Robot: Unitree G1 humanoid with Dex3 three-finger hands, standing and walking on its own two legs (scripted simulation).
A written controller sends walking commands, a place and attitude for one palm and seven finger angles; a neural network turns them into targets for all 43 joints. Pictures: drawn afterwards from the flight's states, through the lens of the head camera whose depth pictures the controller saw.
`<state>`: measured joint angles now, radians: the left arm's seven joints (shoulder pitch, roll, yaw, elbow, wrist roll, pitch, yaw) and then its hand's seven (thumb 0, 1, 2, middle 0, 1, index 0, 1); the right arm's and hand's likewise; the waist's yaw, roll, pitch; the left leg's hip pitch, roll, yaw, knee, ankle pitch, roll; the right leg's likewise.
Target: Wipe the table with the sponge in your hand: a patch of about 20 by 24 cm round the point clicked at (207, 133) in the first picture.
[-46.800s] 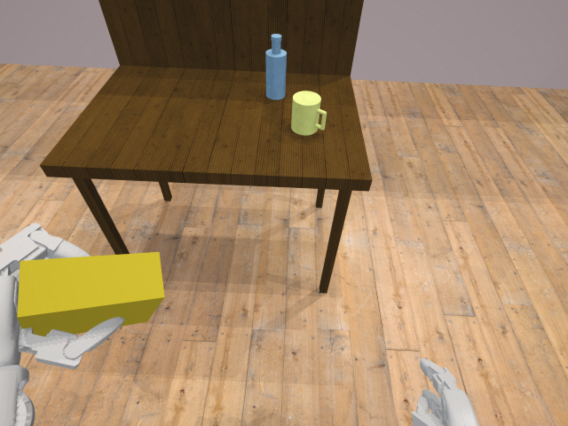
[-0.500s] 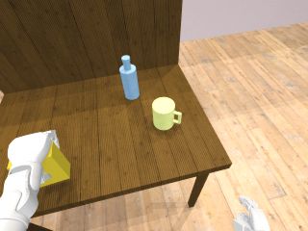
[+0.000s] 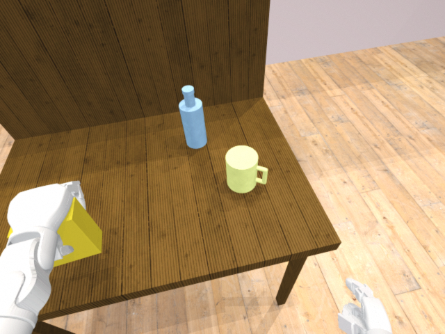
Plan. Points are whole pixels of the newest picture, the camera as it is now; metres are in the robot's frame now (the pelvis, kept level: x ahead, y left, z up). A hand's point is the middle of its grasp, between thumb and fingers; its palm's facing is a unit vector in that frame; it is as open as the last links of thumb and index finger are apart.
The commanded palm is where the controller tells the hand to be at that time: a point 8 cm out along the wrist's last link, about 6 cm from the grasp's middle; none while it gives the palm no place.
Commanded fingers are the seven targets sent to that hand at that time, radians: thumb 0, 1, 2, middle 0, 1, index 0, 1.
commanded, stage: lift the sponge slowly off the table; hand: left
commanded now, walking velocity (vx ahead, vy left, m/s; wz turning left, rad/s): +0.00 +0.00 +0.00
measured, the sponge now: (66, 239) +0.24 +0.35 +0.01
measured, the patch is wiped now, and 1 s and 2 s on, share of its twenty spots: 1.00 1.00 1.00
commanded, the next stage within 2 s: bring the sponge back beside the body in 0.18 s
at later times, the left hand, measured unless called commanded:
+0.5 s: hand (60, 227) +0.24 +0.32 +0.07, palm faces -0.04 -0.04 -1.00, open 9.6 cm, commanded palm +0.22 +0.32 +0.14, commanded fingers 0.00 0.10 1.30 -1.20 -1.60 -1.20 -1.60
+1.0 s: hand (54, 241) +0.21 +0.30 +0.09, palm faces +0.00 -0.06 -1.00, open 9.6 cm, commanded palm +0.19 +0.30 +0.16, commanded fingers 0.00 0.10 1.30 -1.20 -1.60 -1.20 -1.60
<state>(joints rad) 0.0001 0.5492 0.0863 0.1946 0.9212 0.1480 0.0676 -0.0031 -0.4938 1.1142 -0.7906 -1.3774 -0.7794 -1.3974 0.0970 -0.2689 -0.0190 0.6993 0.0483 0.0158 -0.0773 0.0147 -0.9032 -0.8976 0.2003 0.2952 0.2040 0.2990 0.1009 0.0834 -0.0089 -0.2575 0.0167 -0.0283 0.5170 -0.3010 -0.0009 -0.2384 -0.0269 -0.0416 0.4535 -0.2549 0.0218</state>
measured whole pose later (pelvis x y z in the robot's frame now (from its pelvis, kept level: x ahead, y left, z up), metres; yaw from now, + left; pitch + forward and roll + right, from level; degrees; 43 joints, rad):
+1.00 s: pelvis -0.01 -0.01 +0.01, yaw +0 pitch -2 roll -1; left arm 0.18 0.54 0.06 -0.11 0.88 0.20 0.02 0.00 -0.49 1.11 -0.79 -1.37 -0.78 -1.39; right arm 0.05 -0.26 0.01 0.67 0.03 0.01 -0.06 0.02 -0.90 -0.90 0.20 0.30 0.20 0.30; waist 0.14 0.10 0.02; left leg -0.14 0.03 -0.03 0.44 -0.26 -0.01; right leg -0.12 -0.02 -0.05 0.38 -0.22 0.01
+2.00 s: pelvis -0.03 -0.02 +0.01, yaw -1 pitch -5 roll -1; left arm 0.32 0.53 0.02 -0.33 0.87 0.28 0.01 0.00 -0.49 1.11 -0.79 -1.37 -0.78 -1.39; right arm 0.03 -0.25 0.03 0.66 0.03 0.02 -0.04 0.02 -0.90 -0.90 0.20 0.30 0.20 0.30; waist 0.15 0.11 0.03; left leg -0.10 0.04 -0.02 0.42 -0.24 -0.03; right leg -0.10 0.00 -0.03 0.39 -0.20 0.00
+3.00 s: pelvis -0.09 +0.00 -0.02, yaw -1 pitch +3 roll -1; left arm 0.50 0.40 0.36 -0.61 -0.04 -0.17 0.16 -0.01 -0.49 1.11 -0.79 -1.38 -0.78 -1.39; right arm 0.16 -0.20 0.02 0.55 0.00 -0.07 -0.07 0.01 -0.90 -0.90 0.20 0.30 0.21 0.30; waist 0.00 -0.03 0.04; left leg -0.51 0.03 -0.01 0.70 -0.25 0.00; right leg -0.49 -0.02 -0.02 0.64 -0.20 0.02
